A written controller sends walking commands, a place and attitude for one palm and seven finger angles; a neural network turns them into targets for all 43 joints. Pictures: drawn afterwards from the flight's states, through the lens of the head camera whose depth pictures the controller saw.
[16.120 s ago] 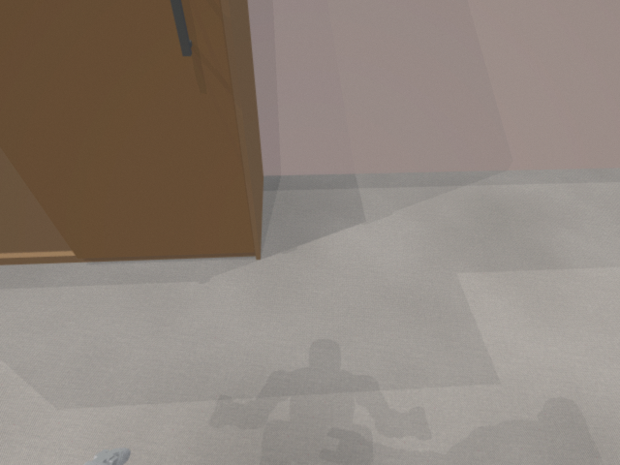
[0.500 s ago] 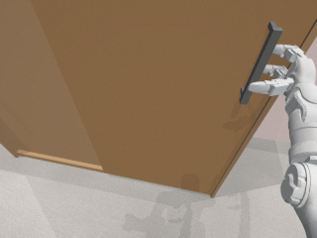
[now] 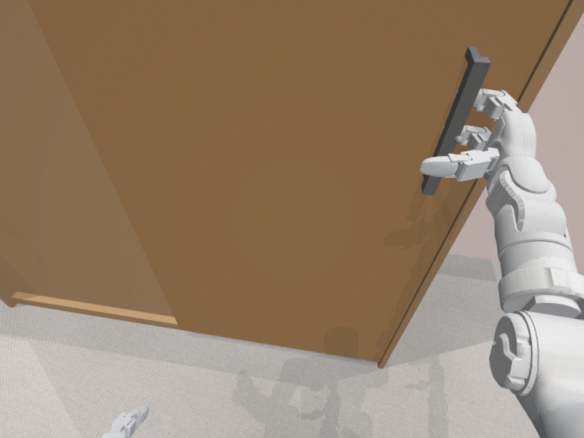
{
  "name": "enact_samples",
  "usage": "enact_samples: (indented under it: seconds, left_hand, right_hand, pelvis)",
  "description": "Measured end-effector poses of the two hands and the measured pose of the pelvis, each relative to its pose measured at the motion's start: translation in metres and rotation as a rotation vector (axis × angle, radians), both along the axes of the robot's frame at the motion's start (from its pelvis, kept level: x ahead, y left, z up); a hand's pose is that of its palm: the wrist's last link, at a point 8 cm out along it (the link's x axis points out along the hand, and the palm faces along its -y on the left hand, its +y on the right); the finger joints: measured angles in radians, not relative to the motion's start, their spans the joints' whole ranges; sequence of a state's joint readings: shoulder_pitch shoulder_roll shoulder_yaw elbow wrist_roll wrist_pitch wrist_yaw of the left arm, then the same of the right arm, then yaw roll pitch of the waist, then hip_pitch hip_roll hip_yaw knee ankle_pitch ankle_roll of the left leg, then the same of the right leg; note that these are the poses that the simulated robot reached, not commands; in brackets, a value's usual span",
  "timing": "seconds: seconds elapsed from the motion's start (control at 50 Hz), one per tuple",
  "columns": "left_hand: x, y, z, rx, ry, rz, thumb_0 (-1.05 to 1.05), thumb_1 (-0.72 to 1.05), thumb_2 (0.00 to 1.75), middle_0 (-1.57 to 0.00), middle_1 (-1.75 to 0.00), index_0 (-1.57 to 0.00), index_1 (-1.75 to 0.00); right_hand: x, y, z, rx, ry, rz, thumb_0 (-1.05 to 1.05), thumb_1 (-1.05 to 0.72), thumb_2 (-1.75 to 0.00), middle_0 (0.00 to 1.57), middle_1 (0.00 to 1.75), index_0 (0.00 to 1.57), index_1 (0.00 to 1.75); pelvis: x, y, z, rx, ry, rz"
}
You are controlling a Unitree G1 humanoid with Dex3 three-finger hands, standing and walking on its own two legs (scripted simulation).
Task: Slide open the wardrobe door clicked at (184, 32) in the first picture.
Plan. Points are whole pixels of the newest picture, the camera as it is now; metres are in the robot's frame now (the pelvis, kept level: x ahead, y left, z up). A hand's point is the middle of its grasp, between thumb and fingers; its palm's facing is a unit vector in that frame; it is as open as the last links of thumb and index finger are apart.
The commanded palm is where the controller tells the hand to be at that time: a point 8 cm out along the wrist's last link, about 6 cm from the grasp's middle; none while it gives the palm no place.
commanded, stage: slide the fingers in behind the handle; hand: right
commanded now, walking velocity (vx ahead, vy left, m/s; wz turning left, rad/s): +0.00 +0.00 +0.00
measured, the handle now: (448, 127) +0.51 -0.16 +0.20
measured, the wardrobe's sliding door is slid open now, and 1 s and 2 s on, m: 0.00 0.00 0.00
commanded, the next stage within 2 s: grip the handle and tug to test in 1.08 s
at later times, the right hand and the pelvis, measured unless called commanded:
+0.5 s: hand (436, 137) +0.46 -0.13 +0.21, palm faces +0.07 +1.00 +0.02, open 14.0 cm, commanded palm +0.44 -0.18 +0.20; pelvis +0.00 +0.01 +0.00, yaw -1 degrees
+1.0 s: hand (435, 138) +0.46 -0.13 +0.21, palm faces +0.10 +1.00 +0.01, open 14.0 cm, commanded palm +0.44 -0.17 +0.20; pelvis +0.00 +0.01 +0.00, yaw +0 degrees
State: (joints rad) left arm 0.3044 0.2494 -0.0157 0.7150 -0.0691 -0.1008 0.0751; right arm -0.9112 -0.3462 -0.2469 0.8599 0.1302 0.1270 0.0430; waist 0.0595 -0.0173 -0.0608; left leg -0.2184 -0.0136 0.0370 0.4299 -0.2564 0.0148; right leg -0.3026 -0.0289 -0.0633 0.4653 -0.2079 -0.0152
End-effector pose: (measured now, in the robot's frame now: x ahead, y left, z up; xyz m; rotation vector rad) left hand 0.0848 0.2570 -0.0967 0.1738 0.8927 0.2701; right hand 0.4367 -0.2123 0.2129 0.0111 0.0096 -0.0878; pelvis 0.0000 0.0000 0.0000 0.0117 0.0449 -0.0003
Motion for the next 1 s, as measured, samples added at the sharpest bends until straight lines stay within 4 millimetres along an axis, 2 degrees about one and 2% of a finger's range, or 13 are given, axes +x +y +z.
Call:
enact_samples:
  seconds: [0.12, 0.36, 0.52, 1.0]
  left_hand:
    - [0.001, 0.001, -0.002, 0.002, 0.022, -0.003, 0.01, 0.9, 0.9, -0.2, -0.3, -0.21, -0.3]
    - [-0.015, 0.008, -0.01, 0.003, 0.09, 0.013, 0.01, 0.91, 0.9, -0.2, -0.3, -0.21, -0.3]
    - [-0.014, 0.008, -0.01, -0.007, 0.073, 0.015, 0.01, 0.91, 0.9, -0.2, -0.3, -0.21, -0.3]
    - [-0.015, 0.017, -0.009, -0.009, 0.059, 0.023, 0.01, 0.91, 0.9, -0.2, -0.3, -0.21, -0.3]
  right_hand:
    - [0.002, 0.002, -0.005, 0.006, 0.022, -0.005, -0.01, 0.5, -0.3, 0.3, 1.2, 0.3, 1.2]
    - [0.003, 0.01, -0.006, -0.001, 0.014, -0.015, -0.01, 0.5, -0.3, 0.3, 1.2, 0.29, 1.22]
    - [0.004, 0.029, -0.001, 0.01, 0.012, 0.016, -0.01, 0.5, -0.3, 0.3, 1.2, 0.29, 1.21]
    - [-0.002, 0.03, 0.0, -0.004, -0.007, -0.008, -0.01, 0.5, -0.3, 0.28, 1.2, 0.28, 1.2]
  pelvis:
    - [0.002, 0.002, 0.0, -0.001, -0.001, -0.005]
    - [0.005, 0.005, 0.0, -0.002, 0.0, -0.012]
    - [0.004, 0.008, 0.0, -0.004, -0.005, -0.008]
    - [0.002, 0.013, 0.001, -0.007, -0.012, -0.001]
